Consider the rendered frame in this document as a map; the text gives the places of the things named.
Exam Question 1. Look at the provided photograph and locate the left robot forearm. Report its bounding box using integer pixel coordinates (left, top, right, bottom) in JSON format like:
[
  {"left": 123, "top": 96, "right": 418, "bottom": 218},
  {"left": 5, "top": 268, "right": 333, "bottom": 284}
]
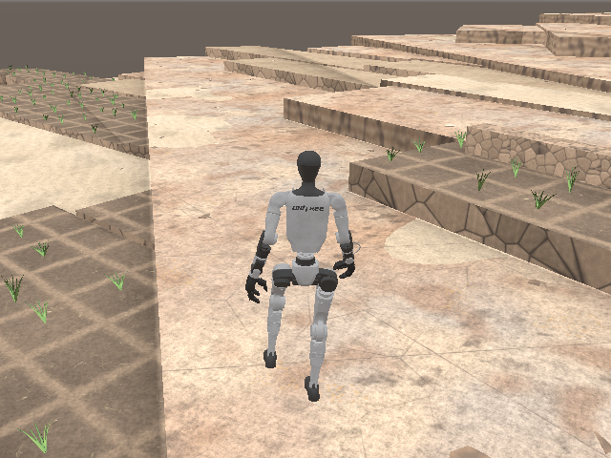
[{"left": 249, "top": 230, "right": 271, "bottom": 279}]

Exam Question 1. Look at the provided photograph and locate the robot left upper arm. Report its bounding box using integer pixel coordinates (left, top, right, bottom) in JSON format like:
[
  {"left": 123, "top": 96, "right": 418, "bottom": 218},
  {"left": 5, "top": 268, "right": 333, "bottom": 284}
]
[{"left": 263, "top": 191, "right": 288, "bottom": 245}]

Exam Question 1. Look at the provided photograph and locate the right robot hand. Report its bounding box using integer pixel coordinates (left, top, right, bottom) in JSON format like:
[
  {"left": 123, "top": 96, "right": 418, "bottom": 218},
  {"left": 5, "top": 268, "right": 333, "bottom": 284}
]
[{"left": 333, "top": 259, "right": 355, "bottom": 279}]

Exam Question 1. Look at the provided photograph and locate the right robot forearm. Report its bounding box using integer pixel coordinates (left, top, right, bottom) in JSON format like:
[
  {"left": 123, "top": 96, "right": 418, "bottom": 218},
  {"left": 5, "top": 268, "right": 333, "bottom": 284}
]
[{"left": 340, "top": 230, "right": 354, "bottom": 264}]

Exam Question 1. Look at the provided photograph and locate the robot right upper arm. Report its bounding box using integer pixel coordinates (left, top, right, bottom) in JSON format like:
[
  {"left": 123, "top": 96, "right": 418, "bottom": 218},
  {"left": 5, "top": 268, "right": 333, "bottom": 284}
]
[{"left": 327, "top": 193, "right": 350, "bottom": 244}]

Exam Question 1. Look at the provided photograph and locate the right robot shin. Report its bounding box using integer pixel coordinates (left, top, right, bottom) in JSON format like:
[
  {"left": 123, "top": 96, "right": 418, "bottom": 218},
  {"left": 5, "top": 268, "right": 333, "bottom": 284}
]
[{"left": 309, "top": 324, "right": 327, "bottom": 388}]

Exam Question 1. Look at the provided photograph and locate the robot head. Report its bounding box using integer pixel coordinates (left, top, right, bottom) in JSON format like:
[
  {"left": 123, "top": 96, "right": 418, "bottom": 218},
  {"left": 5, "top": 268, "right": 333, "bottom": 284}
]
[{"left": 292, "top": 151, "right": 325, "bottom": 197}]

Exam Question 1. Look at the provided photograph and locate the left robot hand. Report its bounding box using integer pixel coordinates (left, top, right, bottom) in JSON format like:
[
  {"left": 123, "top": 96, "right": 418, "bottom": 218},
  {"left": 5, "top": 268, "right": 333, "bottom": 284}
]
[{"left": 245, "top": 275, "right": 267, "bottom": 303}]

